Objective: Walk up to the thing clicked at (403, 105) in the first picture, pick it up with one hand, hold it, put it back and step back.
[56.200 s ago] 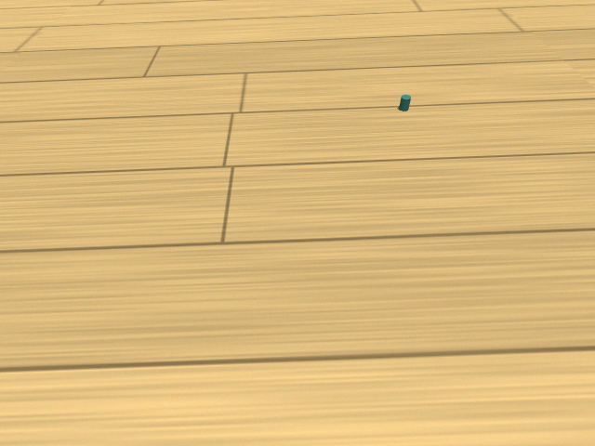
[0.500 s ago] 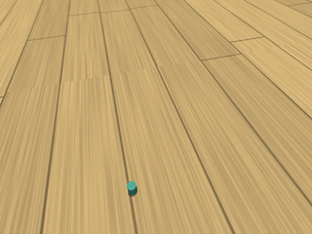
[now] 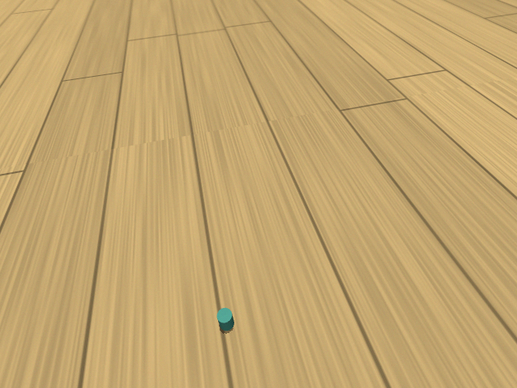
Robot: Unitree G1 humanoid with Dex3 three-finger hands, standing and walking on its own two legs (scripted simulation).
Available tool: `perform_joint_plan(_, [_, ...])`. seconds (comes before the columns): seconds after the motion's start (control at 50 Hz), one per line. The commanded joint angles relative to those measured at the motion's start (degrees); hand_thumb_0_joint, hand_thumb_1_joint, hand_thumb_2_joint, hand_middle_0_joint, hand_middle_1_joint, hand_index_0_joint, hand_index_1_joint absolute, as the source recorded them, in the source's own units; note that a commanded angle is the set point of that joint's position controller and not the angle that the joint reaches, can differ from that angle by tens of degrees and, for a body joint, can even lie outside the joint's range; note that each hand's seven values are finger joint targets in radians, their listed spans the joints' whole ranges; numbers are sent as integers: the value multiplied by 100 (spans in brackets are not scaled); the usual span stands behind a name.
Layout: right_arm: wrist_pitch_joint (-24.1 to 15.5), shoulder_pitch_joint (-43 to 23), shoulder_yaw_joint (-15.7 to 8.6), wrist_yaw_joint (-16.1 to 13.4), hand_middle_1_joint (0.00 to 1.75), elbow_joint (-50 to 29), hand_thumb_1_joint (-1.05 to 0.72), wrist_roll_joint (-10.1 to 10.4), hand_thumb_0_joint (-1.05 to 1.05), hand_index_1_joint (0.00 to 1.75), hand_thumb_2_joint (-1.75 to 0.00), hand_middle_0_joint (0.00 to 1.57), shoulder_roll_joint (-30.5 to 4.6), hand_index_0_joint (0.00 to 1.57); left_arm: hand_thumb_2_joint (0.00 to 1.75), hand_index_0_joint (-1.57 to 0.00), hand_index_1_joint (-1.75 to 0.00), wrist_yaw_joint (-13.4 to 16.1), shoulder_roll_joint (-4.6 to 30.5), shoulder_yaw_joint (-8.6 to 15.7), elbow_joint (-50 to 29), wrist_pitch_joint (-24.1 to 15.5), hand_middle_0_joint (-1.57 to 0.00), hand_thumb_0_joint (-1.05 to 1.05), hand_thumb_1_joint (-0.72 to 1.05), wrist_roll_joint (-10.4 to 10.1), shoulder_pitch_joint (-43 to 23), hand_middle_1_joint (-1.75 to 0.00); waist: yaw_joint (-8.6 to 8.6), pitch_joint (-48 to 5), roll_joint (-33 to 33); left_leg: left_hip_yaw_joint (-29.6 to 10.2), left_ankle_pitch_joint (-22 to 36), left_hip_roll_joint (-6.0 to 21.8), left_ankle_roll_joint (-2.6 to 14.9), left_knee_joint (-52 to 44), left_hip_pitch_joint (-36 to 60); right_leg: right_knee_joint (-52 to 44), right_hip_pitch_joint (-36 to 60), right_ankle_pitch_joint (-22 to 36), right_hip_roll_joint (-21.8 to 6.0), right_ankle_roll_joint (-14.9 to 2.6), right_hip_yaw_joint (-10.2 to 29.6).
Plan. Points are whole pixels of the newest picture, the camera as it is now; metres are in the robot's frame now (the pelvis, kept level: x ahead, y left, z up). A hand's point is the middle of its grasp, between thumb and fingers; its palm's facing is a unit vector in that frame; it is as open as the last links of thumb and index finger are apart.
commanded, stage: stand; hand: left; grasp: from above
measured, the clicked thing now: (225, 319) +0.52 +0.20 -0.74
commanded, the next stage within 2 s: step back in 1.68 s
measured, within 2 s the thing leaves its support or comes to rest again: neither
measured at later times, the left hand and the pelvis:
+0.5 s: hand out of the picture +0.07 +0.23 -0.16, palm faces +0.03 -0.94 -0.34, open 7.4 cm; pelvis +0.01 -0.01 +0.00, yaw +0 degrees
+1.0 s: hand out of the picture +0.09 +0.23 -0.15, palm faces +0.02 -0.94 -0.34, open 7.4 cm; pelvis +0.02 -0.01 +0.00, yaw -1 degrees
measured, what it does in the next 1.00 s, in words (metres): stands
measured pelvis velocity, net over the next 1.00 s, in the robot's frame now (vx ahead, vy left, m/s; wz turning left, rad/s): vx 0.02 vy -0.01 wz -0.01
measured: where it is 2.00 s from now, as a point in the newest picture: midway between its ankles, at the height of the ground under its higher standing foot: outside the picture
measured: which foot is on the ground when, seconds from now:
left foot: down 0.00-1.00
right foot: down 0.00-1.00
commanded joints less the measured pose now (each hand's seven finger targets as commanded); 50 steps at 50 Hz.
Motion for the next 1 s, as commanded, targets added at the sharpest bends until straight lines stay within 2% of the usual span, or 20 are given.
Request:
perform_joint_plan(0.0, [-120,-188,-164,-69,30,-266,-90,11,0,30,-90,20,-1048,20,90,-20,-30,51,1159,189,-244,-143,-20,0,90,-4,-195,-30,-25,74,-143,-506,23,462,220,-576,-445,-583,47,-213,-457,-99,578])
perform_joint_plan(0.02, [-127,-185,-162,-72,30,-262,-90,3,0,30,-90,20,-1043,20,90,-20,-30,49,1201,201,-252,-147,-20,0,90,-8,-273,-30,-53,-20,-178,-483,161,479,223,-560,-391,-579,114,-121,-498,-117,607])
perform_joint_plan(0.08, [-124,-257,-144,-75,30,-234,-90,11,0,30,-90,20,-1074,20,90,-20,-30,40,1223,201,-219,-127,-20,0,90,-20,-313,-30,-38,18,-68,-492,39,477,197,-612,-460,-592,110,-188,-483,-122,596])
perform_joint_plan(0.24, [-155,-224,-97,-67,30,-152,-90,13,0,30,-90,20,-1114,20,90,-20,-30,24,1263,197,-181,-158,-20,0,90,-56,-470,-30,-67,-201,-121,-448,582,541,211,-588,-292,-601,297,321,-535,-137,605])
perform_joint_plan(0.36, [-160,-350,-76,-70,30,-131,-90,32,0,30,-90,20,-1162,20,90,-20,-30,-6,1282,190,-148,-155,-20,0,90,-62,-504,-30,-29,-207,-115,-425,636,548,185,-612,-222,-613,260,300,-513,-142,583])
perform_joint_plan(0.46, [-178,-278,-56,-78,30,-94,-90,20,0,30,-90,20,-1187,20,90,-20,-30,-12,1292,195,-154,-159,-20,0,90,-87,-582,-30,-71,-309,-109,-392,883,574,174,-624,-201,-567,392,693,-546,-159,612])
perform_joint_plan(0.54, [-175,-351,-51,-66,30,-108,-90,47,0,30,-90,20,-1213,20,90,-20,-30,-17,1280,189,-132,-161,-20,0,90,-90,-589,-30,-65,-299,-153,-404,915,591,176,-630,-93,-604,314,606,-516,-130,574])
perform_joint_plan(0.6, [-172,-336,-57,-74,30,-118,-90,35,0,30,-90,20,-1231,20,90,-20,-30,-12,1299,203,-139,-171,-20,0,90,-88,-612,-30,-88,-386,-185,-370,1037,609,203,-566,-48,-587,385,900,-562,-144,583])
perform_joint_plan(0.72, [-174,-405,-45,-69,30,-131,-90,46,0,30,-90,20,-1222,20,90,-20,-30,-18,1325,216,-160,-189,-20,0,90,-101,-663,-30,-88,-429,-187,-340,1174,633,200,-565,45,-588,402,1092,-568,-144,591])
perform_joint_plan(0.88, [-177,-417,-44,-50,30,-127,-90,43,0,30,-90,20,-1259,20,90,-20,-30,-42,1340,210,-178,-185,-20,0,90,-93,-680,-30,-90,-287,-97,-351,830,649,188,-684,-85,-644,351,666,-537,-162,608])
perform_joint_plan(0.98, [-179,-426,-52,-38,30,-134,-90,53,0,30,-90,20,-1255,20,90,-20,-30,-44,1370,202,-202,-199,-20,0,90,-96,-673,-30,-113,-351,-128,-350,888,645,186,-666,-70,-647,376,747,-548,-172,600])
